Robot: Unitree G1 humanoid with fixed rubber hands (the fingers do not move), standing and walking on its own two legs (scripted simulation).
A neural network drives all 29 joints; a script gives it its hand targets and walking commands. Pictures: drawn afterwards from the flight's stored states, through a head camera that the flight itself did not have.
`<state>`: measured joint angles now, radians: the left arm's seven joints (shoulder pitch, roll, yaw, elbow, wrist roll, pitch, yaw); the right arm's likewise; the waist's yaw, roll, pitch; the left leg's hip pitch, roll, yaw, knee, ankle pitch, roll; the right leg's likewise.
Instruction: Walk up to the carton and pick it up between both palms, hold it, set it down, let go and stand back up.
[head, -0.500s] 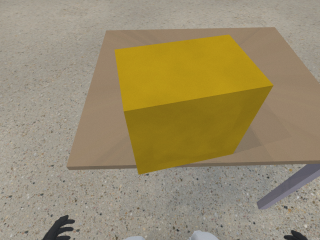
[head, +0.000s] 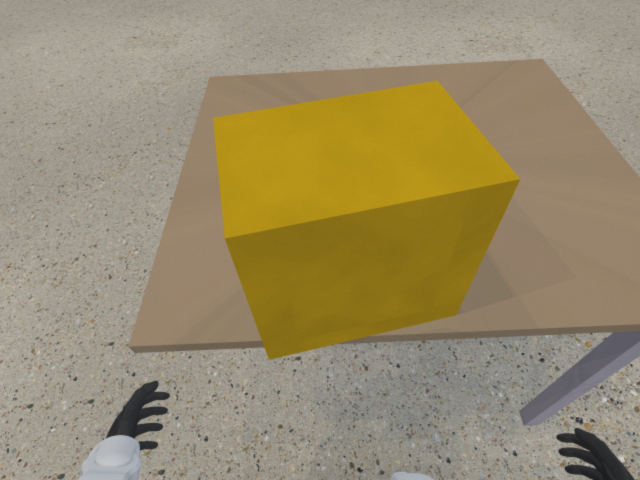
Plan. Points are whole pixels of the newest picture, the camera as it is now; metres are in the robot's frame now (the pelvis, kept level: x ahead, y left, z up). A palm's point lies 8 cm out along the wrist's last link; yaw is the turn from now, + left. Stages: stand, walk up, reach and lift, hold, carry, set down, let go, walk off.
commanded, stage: reach and lift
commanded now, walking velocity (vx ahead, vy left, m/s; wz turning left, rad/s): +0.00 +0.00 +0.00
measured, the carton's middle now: (348, 227) +0.41 -0.01 +0.08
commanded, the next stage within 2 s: none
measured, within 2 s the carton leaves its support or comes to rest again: neither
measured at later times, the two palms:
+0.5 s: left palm (120, 447) +0.17 +0.26 -0.02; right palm (622, 464) +0.15 -0.29 -0.03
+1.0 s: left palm (139, 415) +0.19 +0.23 +0.03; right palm (614, 408) +0.20 -0.28 +0.02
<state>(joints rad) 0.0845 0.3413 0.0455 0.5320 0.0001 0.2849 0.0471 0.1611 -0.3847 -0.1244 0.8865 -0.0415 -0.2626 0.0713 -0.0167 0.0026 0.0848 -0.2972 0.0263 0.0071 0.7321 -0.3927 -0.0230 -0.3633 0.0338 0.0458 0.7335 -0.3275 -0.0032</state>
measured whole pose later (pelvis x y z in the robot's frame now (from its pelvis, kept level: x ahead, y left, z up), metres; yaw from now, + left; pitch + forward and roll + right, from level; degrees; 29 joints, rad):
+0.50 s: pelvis +0.00 +0.01 +0.02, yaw +0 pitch -3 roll -1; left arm 0.23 0.27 0.03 0.37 0.00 0.08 0.14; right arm 0.17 -0.38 -0.12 0.71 0.08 -0.24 0.18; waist -0.02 0.00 0.08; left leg -0.19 0.03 0.01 0.52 -0.28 -0.02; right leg -0.24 0.03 0.05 0.48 -0.19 -0.01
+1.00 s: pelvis +0.00 +0.00 +0.02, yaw +0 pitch -2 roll +0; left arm 0.33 0.21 -0.01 0.06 -0.03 0.07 0.19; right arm 0.18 -0.39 -0.12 0.45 0.26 -0.19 0.23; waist -0.02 0.00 0.05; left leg -0.19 0.03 0.01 0.49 -0.27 -0.02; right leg -0.24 0.03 0.05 0.45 -0.18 -0.01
